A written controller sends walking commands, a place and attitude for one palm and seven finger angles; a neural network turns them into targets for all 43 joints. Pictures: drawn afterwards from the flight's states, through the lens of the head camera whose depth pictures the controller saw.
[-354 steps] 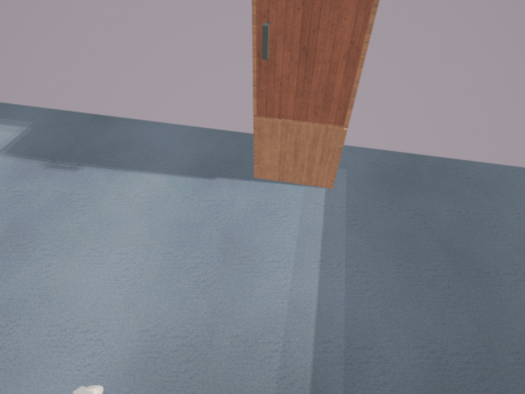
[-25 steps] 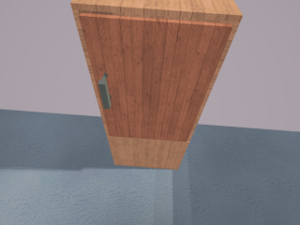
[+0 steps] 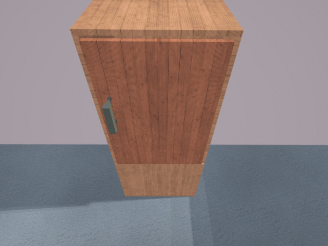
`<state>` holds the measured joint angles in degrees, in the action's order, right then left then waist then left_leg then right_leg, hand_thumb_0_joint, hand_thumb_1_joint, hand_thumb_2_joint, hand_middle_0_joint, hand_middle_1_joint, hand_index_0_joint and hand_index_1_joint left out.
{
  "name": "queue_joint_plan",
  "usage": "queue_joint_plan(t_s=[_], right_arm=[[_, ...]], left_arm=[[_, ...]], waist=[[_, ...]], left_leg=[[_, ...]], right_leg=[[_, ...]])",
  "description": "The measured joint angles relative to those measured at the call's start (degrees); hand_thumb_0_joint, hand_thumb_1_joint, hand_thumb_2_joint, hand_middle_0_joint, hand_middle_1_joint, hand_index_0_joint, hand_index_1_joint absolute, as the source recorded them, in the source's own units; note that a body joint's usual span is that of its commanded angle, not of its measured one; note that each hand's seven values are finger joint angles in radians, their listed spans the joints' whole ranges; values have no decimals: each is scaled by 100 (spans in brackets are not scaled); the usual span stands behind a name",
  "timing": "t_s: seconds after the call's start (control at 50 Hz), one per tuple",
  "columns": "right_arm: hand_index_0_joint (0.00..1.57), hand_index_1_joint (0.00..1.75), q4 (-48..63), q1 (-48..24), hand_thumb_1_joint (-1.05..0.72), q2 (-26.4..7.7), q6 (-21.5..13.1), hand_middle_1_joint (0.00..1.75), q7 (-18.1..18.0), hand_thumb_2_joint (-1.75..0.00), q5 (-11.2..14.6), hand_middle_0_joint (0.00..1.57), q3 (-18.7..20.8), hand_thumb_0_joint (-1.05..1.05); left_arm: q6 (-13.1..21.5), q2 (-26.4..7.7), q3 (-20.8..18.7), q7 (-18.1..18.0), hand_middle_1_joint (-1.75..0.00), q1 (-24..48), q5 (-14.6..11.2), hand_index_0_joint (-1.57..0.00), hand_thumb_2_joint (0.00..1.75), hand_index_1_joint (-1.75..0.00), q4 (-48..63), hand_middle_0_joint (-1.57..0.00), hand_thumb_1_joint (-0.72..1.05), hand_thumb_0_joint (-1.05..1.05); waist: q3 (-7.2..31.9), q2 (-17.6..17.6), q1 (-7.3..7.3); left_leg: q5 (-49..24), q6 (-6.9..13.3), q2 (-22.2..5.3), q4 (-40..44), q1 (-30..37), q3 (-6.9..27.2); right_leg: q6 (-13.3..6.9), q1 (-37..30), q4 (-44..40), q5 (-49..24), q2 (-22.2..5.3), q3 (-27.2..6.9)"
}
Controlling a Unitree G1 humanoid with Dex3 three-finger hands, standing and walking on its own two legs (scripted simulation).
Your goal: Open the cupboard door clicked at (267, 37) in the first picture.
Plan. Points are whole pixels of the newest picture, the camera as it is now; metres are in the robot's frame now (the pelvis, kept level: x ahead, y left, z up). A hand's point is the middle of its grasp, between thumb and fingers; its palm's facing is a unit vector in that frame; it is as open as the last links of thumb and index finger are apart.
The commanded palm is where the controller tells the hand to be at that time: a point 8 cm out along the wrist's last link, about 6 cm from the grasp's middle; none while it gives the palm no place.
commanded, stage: come to a stop and stand still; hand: left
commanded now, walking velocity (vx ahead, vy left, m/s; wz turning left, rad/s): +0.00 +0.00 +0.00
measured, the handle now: (111, 115) +0.51 +0.20 +0.01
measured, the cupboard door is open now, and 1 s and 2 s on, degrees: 0 0 0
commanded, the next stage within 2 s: look again from close up in 0.36 s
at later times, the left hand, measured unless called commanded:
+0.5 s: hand out of the picture +0.02 +0.19 -0.17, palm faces +0.00 -0.98 -0.19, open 7.4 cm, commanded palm none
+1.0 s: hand out of the picture +0.05 +0.20 -0.17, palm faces +0.00 -0.98 -0.21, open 7.4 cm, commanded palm none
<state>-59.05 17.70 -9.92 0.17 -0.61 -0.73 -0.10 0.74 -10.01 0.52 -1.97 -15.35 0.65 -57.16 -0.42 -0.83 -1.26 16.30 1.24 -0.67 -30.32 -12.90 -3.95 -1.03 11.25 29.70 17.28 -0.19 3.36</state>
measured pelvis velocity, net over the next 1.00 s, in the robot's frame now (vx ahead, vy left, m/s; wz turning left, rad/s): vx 0.03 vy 0.01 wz -0.01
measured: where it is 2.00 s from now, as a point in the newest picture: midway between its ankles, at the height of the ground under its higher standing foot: outside the picture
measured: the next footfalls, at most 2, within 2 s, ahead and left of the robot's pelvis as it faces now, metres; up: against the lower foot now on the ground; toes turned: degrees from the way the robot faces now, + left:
none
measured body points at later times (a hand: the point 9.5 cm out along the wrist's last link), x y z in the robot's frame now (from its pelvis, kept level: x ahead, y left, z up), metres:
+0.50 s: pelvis +0.02 +0.01 +0.00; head +0.03 +0.02 +0.45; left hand +0.02 +0.24 -0.16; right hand +0.03 -0.22 -0.15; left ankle +0.00 +0.10 -0.74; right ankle -0.01 -0.11 -0.73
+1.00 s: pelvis +0.03 +0.01 +0.01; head +0.04 +0.02 +0.46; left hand +0.05 +0.25 -0.15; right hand +0.05 -0.22 -0.15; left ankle +0.00 +0.10 -0.73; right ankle -0.01 -0.11 -0.73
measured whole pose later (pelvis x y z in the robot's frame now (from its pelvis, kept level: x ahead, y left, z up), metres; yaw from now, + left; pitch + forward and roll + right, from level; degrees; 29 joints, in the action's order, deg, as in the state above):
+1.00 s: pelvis +0.03 +0.01 +0.01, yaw +0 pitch -1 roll +0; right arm -65.3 12.6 -9.8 -1.4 -1.4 -0.4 -0.8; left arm 1.0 -11.2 0.3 -1.7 -13.9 0.8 -63.3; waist -1.6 1.1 0.3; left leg 15.4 2.1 1.0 -24.0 -7.9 -4.9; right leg 0.2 7.3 25.1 17.0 -1.5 2.4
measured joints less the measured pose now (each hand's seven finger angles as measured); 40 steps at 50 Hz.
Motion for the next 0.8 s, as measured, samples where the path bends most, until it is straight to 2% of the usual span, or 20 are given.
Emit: queue_joint_plan(t_s=[0.18,0.52,0.8], right_arm=[[20,30,-249,-43,-91,78,-68,30,1,-90,6,20,-101,1],[20,30,-522,-410,-91,29,-142,30,-63,-90,40,20,-85,0],[20,30,-593,-525,-91,24,-163,30,-83,-90,38,20,-73,0]], left_arm=[[9,-24,34,27,-30,-9,-7,-20,90,-30,-197,-20,91,0],[12,31,45,28,-30,-77,12,-20,90,-30,-607,-20,91,0],[21,-50,8,27,-30,40,20,-20,90,-30,-650,-20,91,0]], waist=[[-61,45,50],[-120,186,162],[-112,212,176]], left_leg=[[-153,64,104,345,142,-69],[-97,97,146,478,342,-97],[-75,97,163,568,447,-95]], right_leg=[[72,-69,-213,-102,-89,-67],[126,-265,-355,-63,-121,-98],[137,-366,-432,-34,-132,-98]])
